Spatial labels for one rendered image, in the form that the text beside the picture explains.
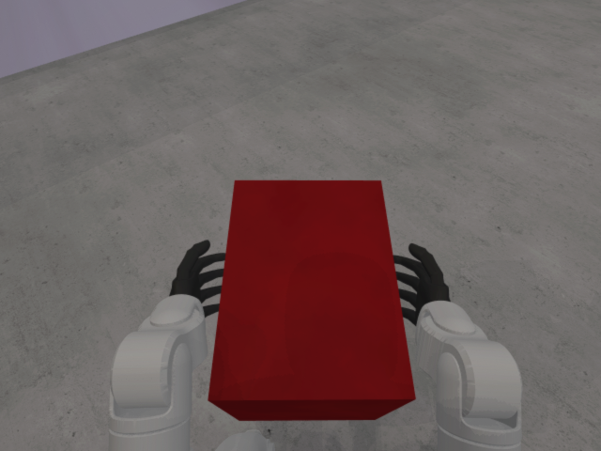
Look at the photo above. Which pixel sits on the robot left forearm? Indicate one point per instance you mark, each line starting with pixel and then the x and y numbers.
pixel 150 401

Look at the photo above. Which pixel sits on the robot right hand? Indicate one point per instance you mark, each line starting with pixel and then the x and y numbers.
pixel 430 287

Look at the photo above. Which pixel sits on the carton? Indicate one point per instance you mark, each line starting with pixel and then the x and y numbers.
pixel 310 324

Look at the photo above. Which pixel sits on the robot left hand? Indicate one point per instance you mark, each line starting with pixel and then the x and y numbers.
pixel 189 281

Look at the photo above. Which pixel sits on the robot right forearm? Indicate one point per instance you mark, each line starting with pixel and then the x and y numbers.
pixel 479 386

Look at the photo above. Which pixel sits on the robot left thigh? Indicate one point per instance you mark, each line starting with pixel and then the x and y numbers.
pixel 247 441

